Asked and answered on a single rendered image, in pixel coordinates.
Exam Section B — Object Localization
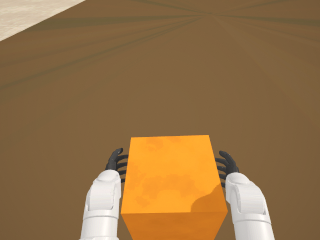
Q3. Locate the robot right hand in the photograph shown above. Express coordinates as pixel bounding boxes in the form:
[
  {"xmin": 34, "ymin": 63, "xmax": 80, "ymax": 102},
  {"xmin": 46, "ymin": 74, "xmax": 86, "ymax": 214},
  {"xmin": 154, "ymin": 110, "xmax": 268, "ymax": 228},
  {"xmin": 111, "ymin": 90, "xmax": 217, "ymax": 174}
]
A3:
[{"xmin": 214, "ymin": 150, "xmax": 240, "ymax": 188}]

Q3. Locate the robot left forearm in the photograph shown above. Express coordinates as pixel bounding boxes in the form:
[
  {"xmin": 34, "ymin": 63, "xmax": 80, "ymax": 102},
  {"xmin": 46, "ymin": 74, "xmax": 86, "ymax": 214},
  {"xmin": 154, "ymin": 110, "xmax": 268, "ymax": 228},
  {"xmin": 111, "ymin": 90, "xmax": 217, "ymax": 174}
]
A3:
[{"xmin": 79, "ymin": 169, "xmax": 121, "ymax": 240}]

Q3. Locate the robot right forearm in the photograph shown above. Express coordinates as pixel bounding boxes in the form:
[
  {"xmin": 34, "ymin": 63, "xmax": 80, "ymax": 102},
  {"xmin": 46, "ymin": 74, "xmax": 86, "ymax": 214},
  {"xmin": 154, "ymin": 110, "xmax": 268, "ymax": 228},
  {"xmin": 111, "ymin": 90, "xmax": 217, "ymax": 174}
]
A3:
[{"xmin": 225, "ymin": 172, "xmax": 275, "ymax": 240}]

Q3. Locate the carton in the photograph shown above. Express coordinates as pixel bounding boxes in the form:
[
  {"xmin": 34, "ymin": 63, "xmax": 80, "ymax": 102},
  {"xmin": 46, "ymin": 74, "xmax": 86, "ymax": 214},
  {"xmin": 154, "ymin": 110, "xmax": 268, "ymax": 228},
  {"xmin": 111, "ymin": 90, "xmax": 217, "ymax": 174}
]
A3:
[{"xmin": 121, "ymin": 135, "xmax": 228, "ymax": 240}]

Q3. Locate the robot left hand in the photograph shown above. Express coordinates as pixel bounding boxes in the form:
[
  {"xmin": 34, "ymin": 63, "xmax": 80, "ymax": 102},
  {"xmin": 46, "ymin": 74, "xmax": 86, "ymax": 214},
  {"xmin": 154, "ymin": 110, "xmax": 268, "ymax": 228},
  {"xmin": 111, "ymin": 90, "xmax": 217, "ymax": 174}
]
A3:
[{"xmin": 105, "ymin": 148, "xmax": 129, "ymax": 183}]

